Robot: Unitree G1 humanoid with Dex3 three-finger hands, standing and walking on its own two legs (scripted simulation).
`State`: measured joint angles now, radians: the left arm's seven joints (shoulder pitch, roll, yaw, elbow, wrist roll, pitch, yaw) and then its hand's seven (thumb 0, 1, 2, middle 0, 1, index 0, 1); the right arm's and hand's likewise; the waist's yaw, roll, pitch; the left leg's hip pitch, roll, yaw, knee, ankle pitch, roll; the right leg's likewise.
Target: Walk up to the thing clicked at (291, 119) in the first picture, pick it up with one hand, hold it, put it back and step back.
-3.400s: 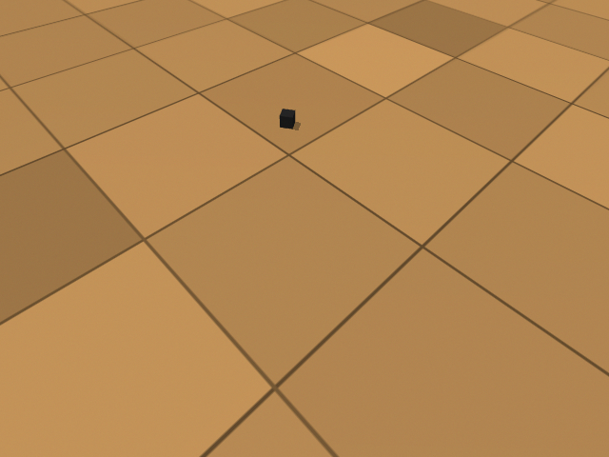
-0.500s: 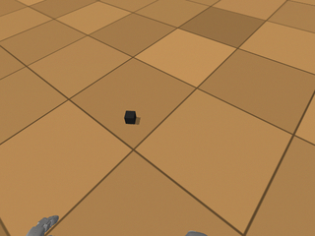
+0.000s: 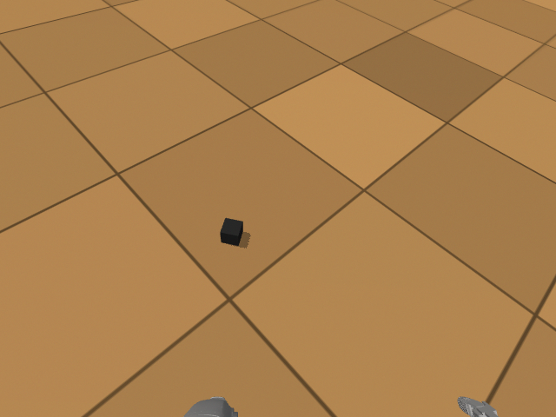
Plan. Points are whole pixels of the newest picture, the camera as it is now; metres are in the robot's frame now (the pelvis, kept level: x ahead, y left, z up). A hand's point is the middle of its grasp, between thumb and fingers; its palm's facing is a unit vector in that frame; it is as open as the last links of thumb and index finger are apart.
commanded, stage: walk up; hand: left
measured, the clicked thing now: (231, 231) +0.87 +0.18 -0.72
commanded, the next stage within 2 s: none
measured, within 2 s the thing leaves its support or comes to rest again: neither
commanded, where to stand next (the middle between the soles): +0.45 -0.01 m, yaw -1 degrees
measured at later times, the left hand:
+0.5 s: hand (141, 331) +0.25 +0.23 -0.11, palm faces -0.05 -0.90 -0.43, open 7.4 cm
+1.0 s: hand (132, 286) +0.35 +0.28 -0.15, palm faces -0.06 -0.94 -0.35, open 7.4 cm
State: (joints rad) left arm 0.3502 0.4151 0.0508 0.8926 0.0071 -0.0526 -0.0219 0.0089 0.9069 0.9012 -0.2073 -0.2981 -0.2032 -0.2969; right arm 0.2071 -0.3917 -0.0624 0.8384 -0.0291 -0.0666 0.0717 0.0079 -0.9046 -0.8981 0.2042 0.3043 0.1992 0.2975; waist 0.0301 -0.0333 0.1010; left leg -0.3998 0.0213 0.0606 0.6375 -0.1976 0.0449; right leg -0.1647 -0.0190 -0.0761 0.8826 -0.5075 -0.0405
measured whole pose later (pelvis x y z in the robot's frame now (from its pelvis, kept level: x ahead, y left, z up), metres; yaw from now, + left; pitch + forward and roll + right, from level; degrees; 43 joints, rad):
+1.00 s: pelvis +0.31 +0.01 +0.01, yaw +0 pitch -4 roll -1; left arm 0.34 0.44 0.03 0.90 0.01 -0.04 -0.02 0.01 0.91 0.90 -0.21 -0.30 -0.20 -0.30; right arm 0.27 -0.40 -0.06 0.85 -0.01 -0.06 0.06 0.01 -0.90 -0.90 0.20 0.30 0.20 0.30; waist -0.01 -0.04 0.08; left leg -0.32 0.04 0.06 0.62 -0.24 0.03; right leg -0.37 -0.02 0.01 1.06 -0.45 -0.05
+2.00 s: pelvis +0.41 +0.00 +0.01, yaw -2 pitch -3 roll +0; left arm 0.17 0.38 0.01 1.07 0.01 -0.01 -0.02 0.01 0.91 0.90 -0.21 -0.30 -0.20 -0.30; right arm 0.18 -0.37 -0.01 1.03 0.00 -0.03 0.01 0.01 -0.90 -0.90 0.21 0.30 0.20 0.30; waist 0.00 -0.01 0.07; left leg -0.21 0.04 0.04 0.55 -0.29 -0.01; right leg -0.24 -0.02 -0.01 0.53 -0.25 0.01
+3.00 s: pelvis +0.44 +0.00 +0.02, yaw -3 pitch -3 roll +0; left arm 0.10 0.35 0.01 1.12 0.01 -0.01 -0.01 0.01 0.91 0.90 -0.21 -0.30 -0.20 -0.30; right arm 0.11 -0.36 -0.01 1.11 -0.01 -0.02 0.01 0.01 -0.90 -0.90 0.21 0.30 0.20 0.30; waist -0.01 0.00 0.06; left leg -0.08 0.04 0.07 0.40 -0.26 -0.02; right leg -0.15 -0.01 0.02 0.43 -0.23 0.01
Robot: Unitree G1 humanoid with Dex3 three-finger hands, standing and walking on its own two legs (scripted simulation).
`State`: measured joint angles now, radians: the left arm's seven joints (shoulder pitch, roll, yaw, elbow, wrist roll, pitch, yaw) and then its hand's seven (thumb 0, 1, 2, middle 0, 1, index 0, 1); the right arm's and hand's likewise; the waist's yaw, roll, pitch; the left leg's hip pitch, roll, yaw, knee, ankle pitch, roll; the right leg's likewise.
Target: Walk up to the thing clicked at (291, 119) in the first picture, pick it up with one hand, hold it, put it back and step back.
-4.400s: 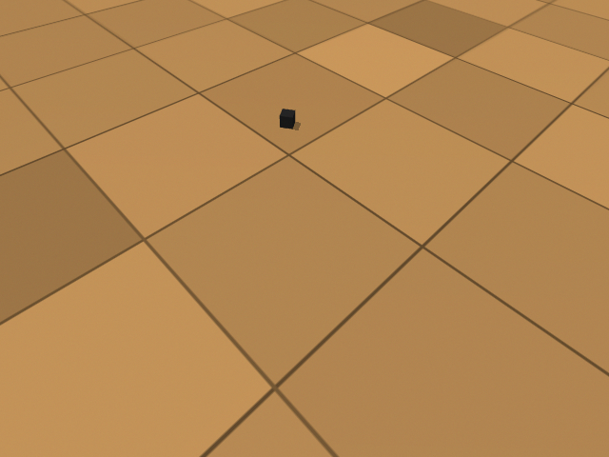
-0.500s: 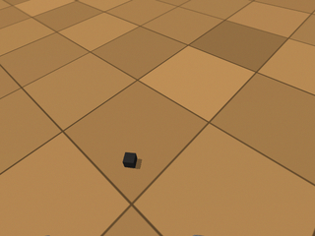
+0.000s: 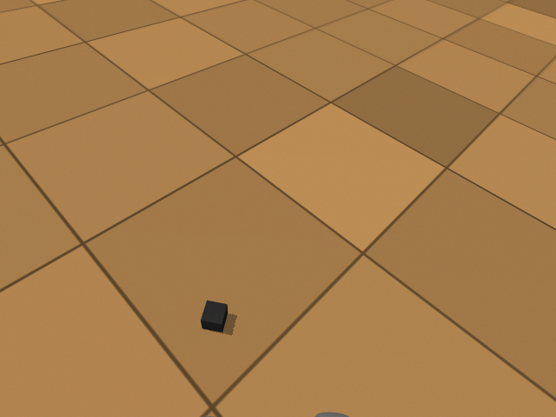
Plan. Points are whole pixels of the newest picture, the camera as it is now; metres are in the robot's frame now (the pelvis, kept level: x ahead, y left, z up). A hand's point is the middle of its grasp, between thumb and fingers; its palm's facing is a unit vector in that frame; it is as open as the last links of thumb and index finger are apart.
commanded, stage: walk up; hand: left
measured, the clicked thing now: (214, 316) +0.56 +0.17 -0.72
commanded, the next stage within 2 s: none
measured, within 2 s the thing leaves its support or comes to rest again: neither
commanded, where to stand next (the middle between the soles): +0.14 -0.02 m, yaw -2 degrees
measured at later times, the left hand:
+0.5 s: hand (110, 416) +0.15 +0.24 -0.13, palm faces -0.06 -0.91 -0.40, open 7.4 cm
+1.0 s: hand (107, 406) +0.17 +0.25 -0.15, palm faces -0.06 -0.94 -0.33, open 7.4 cm
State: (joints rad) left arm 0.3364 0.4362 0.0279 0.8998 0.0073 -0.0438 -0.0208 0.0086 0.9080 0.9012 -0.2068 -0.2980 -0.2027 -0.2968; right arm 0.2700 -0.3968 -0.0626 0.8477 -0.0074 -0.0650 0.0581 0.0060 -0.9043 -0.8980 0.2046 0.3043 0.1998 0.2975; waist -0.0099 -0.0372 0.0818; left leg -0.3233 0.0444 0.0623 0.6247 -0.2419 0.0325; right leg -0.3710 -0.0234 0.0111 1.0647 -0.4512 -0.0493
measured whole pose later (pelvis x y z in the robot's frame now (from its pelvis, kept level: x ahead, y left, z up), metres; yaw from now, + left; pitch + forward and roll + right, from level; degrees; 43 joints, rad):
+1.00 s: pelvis +0.10 +0.00 +0.01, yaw -2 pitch -3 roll +0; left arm 0.17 0.38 0.01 1.07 0.01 -0.01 -0.02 0.01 0.91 0.90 -0.21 -0.30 -0.20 -0.30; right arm 0.18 -0.37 -0.01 1.03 0.00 -0.03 0.01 0.01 -0.90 -0.90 0.21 0.30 0.20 0.30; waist 0.00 -0.01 0.07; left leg -0.21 0.04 0.04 0.55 -0.29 -0.01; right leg -0.24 -0.02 -0.01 0.53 -0.25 0.01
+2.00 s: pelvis +0.13 -0.01 +0.02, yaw -4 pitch -3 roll +0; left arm 0.10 0.35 0.01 1.12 0.01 -0.01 -0.01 0.01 0.91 0.90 -0.21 -0.30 -0.20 -0.30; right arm 0.11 -0.36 -0.01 1.11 -0.01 -0.02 0.01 0.01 -0.90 -0.90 0.21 0.30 0.20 0.30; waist -0.01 0.00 0.06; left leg -0.08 0.04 0.07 0.40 -0.26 -0.02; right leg -0.15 -0.01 0.02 0.43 -0.23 0.01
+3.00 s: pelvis +0.10 +0.00 +0.02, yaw -3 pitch -3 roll +0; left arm 0.14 0.35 0.00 1.15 0.01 -0.01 -0.01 0.01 0.91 0.90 -0.21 -0.30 -0.20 -0.30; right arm 0.14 -0.35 -0.01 1.15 -0.01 0.00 0.02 0.01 -0.90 -0.90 0.20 0.30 0.20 0.30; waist 0.00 -0.01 0.06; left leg -0.11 0.03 0.06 0.32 -0.17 -0.02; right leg -0.15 -0.02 0.00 0.33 -0.13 0.01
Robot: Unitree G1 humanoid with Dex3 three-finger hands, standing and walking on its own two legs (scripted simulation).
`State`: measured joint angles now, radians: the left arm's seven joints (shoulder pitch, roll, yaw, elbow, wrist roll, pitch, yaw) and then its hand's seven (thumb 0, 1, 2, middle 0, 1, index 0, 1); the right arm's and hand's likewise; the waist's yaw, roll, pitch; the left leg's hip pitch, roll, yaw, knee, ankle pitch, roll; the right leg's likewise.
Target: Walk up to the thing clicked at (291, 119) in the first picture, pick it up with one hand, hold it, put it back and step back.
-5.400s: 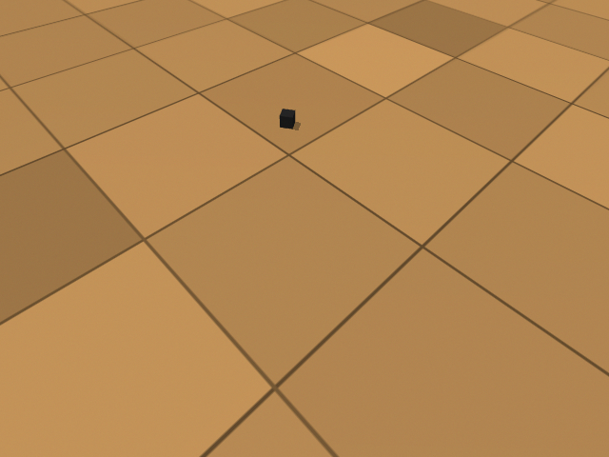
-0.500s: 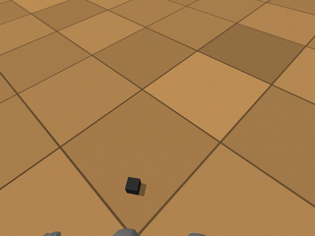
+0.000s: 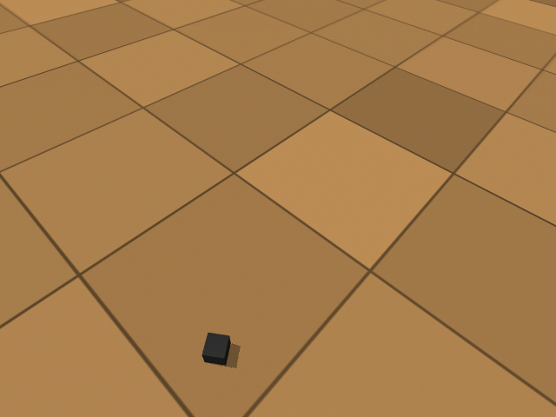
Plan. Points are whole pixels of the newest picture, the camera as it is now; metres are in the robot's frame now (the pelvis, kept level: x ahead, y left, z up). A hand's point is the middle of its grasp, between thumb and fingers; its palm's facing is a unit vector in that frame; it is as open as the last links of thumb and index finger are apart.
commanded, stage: walk up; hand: left
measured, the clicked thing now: (216, 348) +0.45 +0.19 -0.73
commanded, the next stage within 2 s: stand in 1.18 s
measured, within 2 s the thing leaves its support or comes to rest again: neither
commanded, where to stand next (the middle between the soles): +0.04 -0.01 m, yaw +0 degrees
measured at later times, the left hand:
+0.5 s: hand out of the picture +0.13 +0.24 -0.15, palm faces -0.03 -0.94 -0.33, open 7.4 cm
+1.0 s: hand out of the picture +0.12 +0.25 -0.14, palm faces -0.05 -0.94 -0.35, open 7.4 cm
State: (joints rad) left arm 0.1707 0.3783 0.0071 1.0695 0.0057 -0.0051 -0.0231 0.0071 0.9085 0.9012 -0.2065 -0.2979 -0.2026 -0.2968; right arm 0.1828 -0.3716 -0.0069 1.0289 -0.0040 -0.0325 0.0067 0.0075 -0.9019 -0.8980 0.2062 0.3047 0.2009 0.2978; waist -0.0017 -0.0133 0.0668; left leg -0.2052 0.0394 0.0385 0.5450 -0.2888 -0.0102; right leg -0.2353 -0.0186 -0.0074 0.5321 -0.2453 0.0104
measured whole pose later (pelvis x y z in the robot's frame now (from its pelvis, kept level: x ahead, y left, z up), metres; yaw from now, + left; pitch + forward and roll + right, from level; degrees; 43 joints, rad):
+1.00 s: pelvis +0.03 +0.00 +0.01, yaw -2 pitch -3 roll +0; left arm 0.10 0.35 0.01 1.12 0.01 -0.01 -0.01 0.01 0.91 0.90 -0.21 -0.30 -0.20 -0.30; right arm 0.11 -0.36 -0.01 1.11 -0.01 -0.02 0.01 0.01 -0.90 -0.90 0.21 0.30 0.20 0.30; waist -0.01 0.00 0.06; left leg -0.08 0.04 0.07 0.40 -0.26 -0.02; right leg -0.15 -0.01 0.02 0.43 -0.23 0.01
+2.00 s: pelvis +0.00 +0.00 +0.01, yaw -1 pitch -3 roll +0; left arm 0.14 0.35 0.00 1.15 0.01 -0.01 -0.01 0.01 0.91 0.90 -0.21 -0.30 -0.20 -0.30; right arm 0.14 -0.35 -0.01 1.15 -0.01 0.00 0.02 0.01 -0.90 -0.90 0.20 0.30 0.20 0.30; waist 0.00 -0.01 0.06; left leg -0.11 0.03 0.06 0.32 -0.17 -0.02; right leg -0.15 -0.02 0.00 0.33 -0.13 0.01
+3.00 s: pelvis +0.01 +0.00 +0.02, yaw +0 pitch -3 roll +0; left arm 0.12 0.35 -0.01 1.13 0.01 -0.01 -0.01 0.01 0.91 0.90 -0.21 -0.30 -0.20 -0.30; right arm 0.11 -0.35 0.00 1.13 -0.01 -0.01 0.01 0.01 -0.90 -0.90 0.20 0.30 0.20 0.30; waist 0.00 0.00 0.04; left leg -0.08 0.03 0.04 0.31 -0.18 -0.02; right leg -0.12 -0.02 -0.01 0.32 -0.15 0.02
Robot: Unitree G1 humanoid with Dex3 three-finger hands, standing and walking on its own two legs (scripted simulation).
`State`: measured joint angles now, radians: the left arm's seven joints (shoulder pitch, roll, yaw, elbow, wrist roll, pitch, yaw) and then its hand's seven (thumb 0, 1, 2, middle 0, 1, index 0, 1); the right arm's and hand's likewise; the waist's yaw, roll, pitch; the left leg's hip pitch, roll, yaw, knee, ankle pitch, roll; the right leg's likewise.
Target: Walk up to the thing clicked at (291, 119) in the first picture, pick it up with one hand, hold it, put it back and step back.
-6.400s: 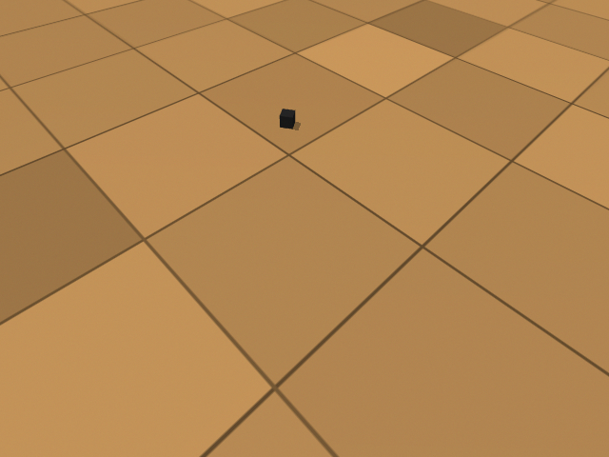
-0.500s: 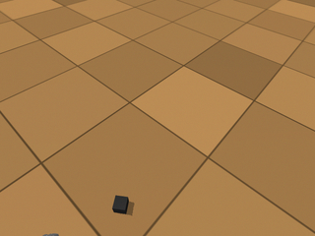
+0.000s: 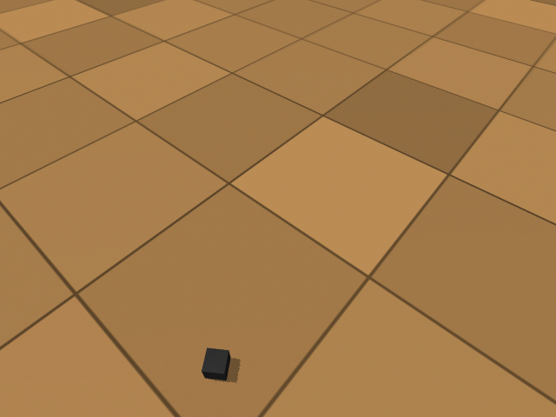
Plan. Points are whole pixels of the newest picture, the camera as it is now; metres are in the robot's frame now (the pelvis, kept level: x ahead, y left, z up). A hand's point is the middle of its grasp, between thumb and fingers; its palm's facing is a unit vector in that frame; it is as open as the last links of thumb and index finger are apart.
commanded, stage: walk up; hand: left
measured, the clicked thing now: (216, 364) +0.42 +0.20 -0.74
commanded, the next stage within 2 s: stand in 0.18 s
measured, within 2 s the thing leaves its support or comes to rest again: neither
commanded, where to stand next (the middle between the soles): +0.02 -0.01 m, yaw +2 degrees
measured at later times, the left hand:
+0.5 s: hand out of the picture +0.08 +0.25 -0.15, palm faces -0.02 -0.94 -0.34, open 7.4 cm
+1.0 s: hand out of the picture +0.02 +0.26 -0.16, palm faces -0.02 -0.94 -0.33, open 7.4 cm
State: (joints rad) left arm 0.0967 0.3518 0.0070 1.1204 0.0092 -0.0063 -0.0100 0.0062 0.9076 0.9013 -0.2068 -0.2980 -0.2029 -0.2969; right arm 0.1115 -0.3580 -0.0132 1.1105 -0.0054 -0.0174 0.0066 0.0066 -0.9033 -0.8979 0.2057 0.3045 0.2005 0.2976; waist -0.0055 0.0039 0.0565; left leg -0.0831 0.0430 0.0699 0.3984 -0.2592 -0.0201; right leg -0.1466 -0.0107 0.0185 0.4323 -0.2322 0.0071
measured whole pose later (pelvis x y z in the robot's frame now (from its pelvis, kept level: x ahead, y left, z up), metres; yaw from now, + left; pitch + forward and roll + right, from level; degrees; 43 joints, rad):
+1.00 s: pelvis -0.03 +0.00 +0.01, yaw +1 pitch -3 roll +0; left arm 0.14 0.35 0.00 1.15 0.01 -0.01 -0.01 0.01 0.91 0.90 -0.21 -0.30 -0.20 -0.30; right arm 0.14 -0.35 -0.01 1.15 -0.01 0.00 0.02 0.01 -0.90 -0.90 0.20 0.30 0.20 0.30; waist 0.00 -0.01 0.06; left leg -0.11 0.03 0.06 0.32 -0.17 -0.02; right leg -0.15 -0.02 0.00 0.33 -0.13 0.01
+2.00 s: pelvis -0.02 +0.00 +0.01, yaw +2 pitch -3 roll +0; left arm 0.12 0.35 -0.01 1.13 0.01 -0.01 -0.01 0.01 0.91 0.90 -0.21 -0.30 -0.20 -0.30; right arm 0.11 -0.35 0.00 1.13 -0.01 -0.01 0.01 0.01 -0.90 -0.90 0.20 0.30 0.20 0.30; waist 0.00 0.00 0.04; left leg -0.08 0.03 0.04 0.31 -0.18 -0.02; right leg -0.12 -0.02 -0.01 0.32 -0.15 0.02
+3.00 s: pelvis -0.01 +0.00 +0.01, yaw +2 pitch -2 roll +0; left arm 0.12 0.35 -0.01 1.12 0.01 -0.01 -0.01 0.01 0.91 0.90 -0.21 -0.30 -0.20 -0.30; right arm 0.12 -0.35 0.00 1.12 -0.01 -0.01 0.01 0.01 -0.90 -0.90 0.20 0.30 0.20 0.30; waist 0.00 0.00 0.04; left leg -0.08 0.03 0.04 0.31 -0.20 -0.02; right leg -0.12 -0.02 -0.01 0.32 -0.17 0.01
